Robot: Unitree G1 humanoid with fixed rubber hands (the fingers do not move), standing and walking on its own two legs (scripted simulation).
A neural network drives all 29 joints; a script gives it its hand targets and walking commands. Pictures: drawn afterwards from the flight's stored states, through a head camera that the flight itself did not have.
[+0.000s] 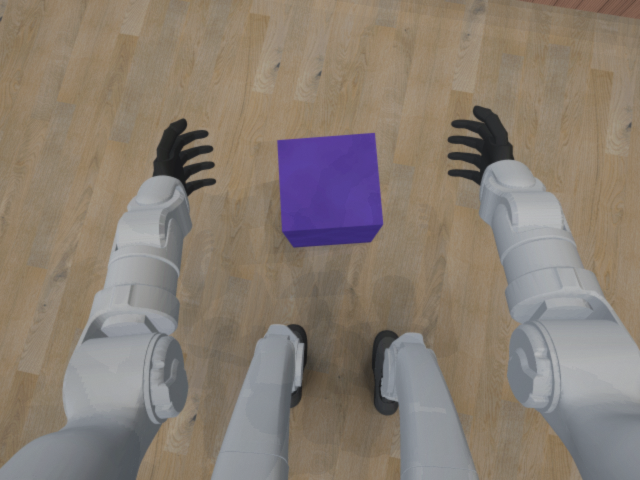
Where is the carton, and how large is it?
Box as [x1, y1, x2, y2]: [277, 133, 382, 247]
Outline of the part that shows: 374,133 277,140 282,231 294,247 370,241 382,225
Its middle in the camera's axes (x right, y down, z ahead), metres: +0.03 -0.11 +0.93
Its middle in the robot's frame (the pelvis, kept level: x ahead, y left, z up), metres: +0.55 +0.05 -0.54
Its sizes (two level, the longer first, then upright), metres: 0.210 0.200 0.250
